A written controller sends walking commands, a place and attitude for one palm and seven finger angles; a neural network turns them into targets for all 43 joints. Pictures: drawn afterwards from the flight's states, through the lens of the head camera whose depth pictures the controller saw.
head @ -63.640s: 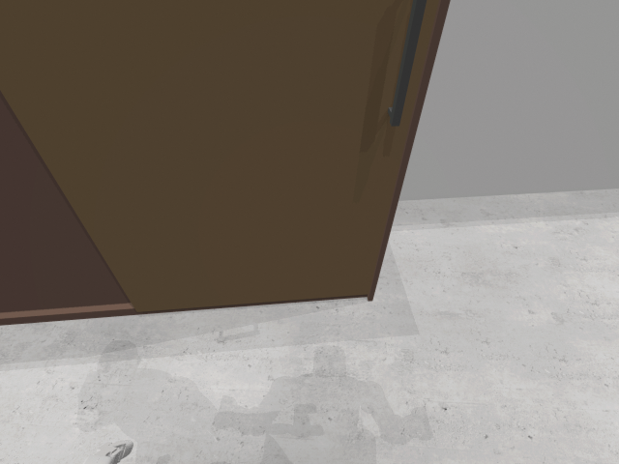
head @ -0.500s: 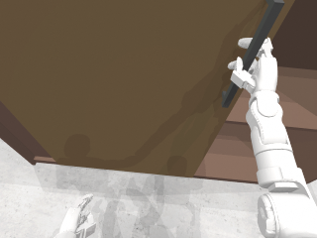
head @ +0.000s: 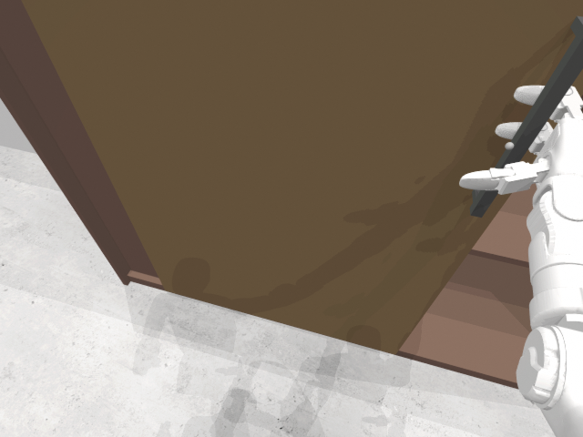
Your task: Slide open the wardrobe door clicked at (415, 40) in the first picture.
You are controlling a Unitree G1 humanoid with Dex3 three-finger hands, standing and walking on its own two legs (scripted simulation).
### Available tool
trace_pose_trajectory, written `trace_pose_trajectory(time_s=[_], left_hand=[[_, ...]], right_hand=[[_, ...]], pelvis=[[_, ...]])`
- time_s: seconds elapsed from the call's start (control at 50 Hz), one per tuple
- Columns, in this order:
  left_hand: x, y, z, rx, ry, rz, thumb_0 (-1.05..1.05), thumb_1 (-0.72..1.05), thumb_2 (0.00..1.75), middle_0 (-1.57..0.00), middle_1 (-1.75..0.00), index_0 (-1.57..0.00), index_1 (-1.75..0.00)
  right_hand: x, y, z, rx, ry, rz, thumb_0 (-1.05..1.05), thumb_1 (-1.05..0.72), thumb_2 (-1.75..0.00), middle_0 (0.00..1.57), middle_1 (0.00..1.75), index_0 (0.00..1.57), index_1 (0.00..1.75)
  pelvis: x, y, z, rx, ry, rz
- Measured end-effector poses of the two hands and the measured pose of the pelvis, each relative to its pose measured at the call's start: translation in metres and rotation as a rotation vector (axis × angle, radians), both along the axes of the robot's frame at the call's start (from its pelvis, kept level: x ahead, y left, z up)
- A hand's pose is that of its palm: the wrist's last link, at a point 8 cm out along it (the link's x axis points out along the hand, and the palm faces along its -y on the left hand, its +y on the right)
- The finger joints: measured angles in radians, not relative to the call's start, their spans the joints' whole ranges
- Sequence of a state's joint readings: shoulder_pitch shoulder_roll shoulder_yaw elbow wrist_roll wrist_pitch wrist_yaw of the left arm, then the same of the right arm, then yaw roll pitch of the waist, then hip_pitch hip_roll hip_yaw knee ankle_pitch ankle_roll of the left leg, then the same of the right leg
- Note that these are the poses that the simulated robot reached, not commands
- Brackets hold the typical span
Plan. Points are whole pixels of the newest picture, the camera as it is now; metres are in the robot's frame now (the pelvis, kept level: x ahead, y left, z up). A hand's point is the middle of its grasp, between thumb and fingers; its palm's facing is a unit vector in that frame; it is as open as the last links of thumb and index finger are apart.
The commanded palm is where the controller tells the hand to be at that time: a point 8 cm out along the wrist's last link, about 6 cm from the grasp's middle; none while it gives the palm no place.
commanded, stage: loosen the grip on the handle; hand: right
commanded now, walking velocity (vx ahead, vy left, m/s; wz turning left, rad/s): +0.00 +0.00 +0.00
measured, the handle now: (519, 134) +0.51 -0.25 +0.19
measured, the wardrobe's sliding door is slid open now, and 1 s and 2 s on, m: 0.65 0.65 0.65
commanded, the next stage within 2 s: slip the hand off the handle in 0.08 s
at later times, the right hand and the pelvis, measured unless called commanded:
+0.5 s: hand (538, 153) +0.46 -0.25 +0.20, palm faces +0.24 +0.97 -0.09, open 14.6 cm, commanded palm +0.42 -0.30 +0.20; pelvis +0.03 -0.06 +0.00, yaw +1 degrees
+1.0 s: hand (559, 175) +0.42 -0.27 +0.19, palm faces +0.23 +0.97 -0.10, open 14.7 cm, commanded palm +0.37 -0.32 +0.20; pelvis +0.04 -0.05 +0.00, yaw +0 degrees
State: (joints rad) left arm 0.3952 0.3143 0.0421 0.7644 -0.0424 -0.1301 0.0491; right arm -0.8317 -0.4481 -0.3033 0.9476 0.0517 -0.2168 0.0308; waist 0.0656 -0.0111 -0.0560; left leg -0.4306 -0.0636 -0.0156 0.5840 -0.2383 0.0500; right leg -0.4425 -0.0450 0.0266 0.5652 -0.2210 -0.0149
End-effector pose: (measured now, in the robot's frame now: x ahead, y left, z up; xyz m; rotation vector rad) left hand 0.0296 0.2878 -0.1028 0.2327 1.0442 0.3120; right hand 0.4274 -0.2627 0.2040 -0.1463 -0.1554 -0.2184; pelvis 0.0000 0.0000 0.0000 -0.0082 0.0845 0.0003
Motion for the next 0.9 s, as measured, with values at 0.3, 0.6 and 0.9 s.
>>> trace_pose_trajectory(time_s=[0.3,0.6,0.9], left_hand=[[0.077,-0.086,0.01,-0.064,-0.18,-0.104,0.02,0.91,0.9,-0.2,-0.3,-0.2,-0.3],[0.132,-0.12,0.027,-0.047,-0.264,-0.182,0.01,0.9,0.9,-0.2,-0.3,-0.2,-0.3],[0.112,-0.104,0.014,-0.055,-0.188,-0.154,0.02,0.9,0.9,-0.2,-0.3,-0.2,-0.3]], right_hand=[[0.004,-0.011,-0.003,0.03,-0.042,0.045,-0.01,0.55,-0.2,0.42,1.23,0.25,1.16],[-0.012,-0.059,-0.006,0.014,-0.011,-0.052,-0.01,0.55,-0.19,0.36,1.19,0.26,1.16],[-0.018,-0.062,-0.003,0.021,-0.008,-0.008,-0.01,0.55,-0.19,0.26,1.15,0.25,1.15]], pelvis=[[0.02,-0.044,0.004,0.014,-0.021,0.014],[0.031,-0.066,0.004,0.022,-0.038,-0.004],[0.034,-0.058,0.004,0.021,-0.033,-0.016]])
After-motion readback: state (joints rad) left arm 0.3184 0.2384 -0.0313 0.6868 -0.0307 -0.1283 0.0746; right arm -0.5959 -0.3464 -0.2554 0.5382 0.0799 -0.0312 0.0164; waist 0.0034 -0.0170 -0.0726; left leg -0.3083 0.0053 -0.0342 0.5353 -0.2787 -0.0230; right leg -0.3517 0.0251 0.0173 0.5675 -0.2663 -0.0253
